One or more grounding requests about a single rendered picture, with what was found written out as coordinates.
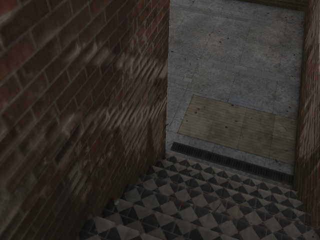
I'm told stairs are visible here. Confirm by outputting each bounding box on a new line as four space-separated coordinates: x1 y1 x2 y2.
58 153 320 240

